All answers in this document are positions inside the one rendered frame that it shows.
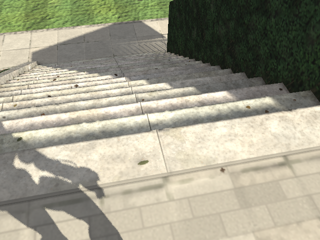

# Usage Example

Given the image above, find stairs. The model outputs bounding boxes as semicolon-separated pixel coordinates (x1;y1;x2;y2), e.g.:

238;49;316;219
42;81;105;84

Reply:
0;51;320;153

